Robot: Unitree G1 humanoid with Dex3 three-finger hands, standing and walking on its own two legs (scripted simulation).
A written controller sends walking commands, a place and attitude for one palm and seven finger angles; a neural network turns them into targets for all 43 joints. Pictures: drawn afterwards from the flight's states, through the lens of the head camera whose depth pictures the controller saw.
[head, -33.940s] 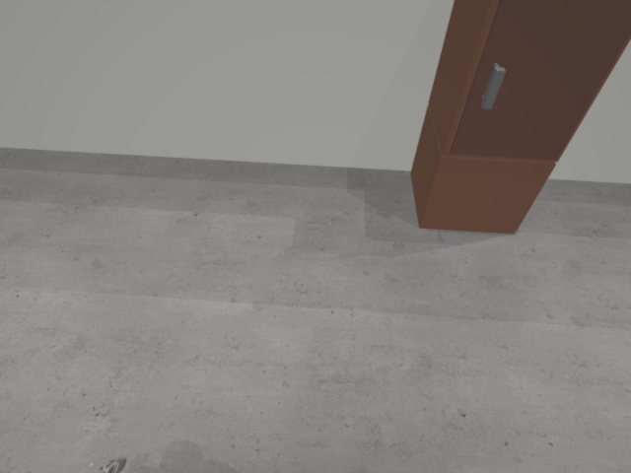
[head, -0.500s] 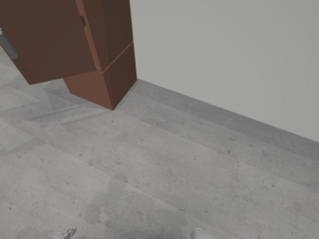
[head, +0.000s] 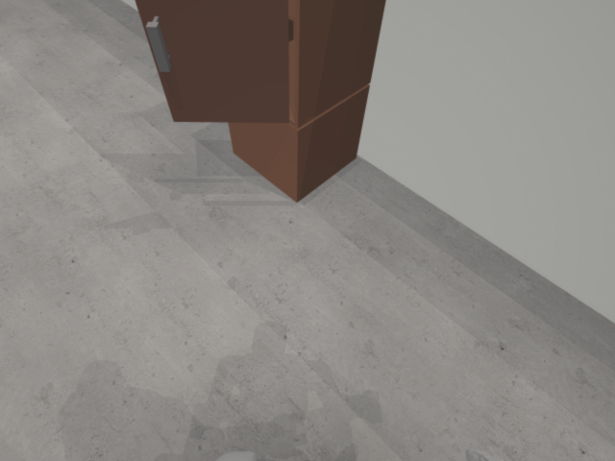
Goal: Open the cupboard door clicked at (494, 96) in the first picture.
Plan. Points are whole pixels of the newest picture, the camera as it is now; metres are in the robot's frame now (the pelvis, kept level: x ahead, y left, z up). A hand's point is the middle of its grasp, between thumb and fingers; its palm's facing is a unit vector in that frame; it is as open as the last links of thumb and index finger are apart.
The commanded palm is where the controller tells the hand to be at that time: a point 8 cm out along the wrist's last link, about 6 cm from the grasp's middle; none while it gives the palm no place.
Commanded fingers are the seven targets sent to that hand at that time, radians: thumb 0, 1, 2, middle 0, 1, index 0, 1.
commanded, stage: turn to face it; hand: left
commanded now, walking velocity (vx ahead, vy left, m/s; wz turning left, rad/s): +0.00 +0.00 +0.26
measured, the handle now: (160, 43) +1.05 +0.48 -0.06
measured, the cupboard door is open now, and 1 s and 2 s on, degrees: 46 46 46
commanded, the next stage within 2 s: take the last steps up to it in 0.10 s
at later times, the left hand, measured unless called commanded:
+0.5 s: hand out of the picture +0.05 +0.18 -0.15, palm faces +0.17 -0.96 -0.23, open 7.4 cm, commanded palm none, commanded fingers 0.00 0.90 0.90 -0.20 -0.30 -0.20 -0.30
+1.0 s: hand out of the picture +0.04 +0.26 -0.18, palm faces +0.28 -0.95 -0.17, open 7.4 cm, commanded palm none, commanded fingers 0.00 0.90 0.90 -0.20 -0.30 -0.20 -0.30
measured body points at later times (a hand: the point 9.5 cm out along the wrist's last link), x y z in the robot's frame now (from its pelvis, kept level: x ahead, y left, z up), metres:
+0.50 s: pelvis +0.01 -0.01 +0.00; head +0.03 -0.03 +0.45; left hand +0.04 +0.23 -0.13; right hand +0.06 -0.25 -0.17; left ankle -0.01 +0.11 -0.69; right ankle +0.00 -0.12 -0.73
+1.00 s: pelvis +0.14 +0.10 -0.01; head +0.17 +0.12 +0.44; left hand +0.03 +0.31 -0.17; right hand +0.28 -0.10 -0.15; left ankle +0.16 +0.20 -0.73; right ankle +0.07 -0.05 -0.64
